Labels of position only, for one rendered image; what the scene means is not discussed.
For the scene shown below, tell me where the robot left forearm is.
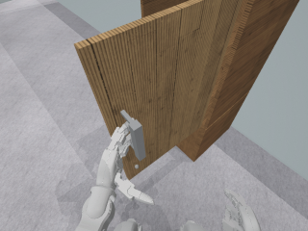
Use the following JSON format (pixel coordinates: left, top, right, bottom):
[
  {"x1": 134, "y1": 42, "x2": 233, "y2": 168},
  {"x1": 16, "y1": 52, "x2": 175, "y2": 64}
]
[{"x1": 74, "y1": 185, "x2": 116, "y2": 231}]

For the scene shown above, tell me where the handle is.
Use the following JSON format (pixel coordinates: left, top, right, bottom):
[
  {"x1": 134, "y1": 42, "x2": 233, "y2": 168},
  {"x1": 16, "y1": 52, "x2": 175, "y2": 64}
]
[{"x1": 120, "y1": 110, "x2": 146, "y2": 161}]

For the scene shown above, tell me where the left robot hand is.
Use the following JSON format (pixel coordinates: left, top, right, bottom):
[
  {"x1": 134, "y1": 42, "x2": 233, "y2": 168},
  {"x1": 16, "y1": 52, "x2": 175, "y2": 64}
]
[{"x1": 95, "y1": 117, "x2": 155, "y2": 205}]

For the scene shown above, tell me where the right robot hand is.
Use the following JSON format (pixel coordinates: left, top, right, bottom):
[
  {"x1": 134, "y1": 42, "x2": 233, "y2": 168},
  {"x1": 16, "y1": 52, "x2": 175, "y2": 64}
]
[{"x1": 222, "y1": 189, "x2": 262, "y2": 231}]

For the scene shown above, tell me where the cupboard door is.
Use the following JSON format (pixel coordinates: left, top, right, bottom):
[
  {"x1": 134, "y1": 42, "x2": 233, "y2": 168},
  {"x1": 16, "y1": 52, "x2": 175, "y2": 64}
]
[{"x1": 74, "y1": 0, "x2": 243, "y2": 180}]

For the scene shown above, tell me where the robot left thigh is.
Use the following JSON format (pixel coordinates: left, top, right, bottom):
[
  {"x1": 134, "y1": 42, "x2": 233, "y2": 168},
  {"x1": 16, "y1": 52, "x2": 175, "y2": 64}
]
[{"x1": 114, "y1": 220, "x2": 142, "y2": 231}]

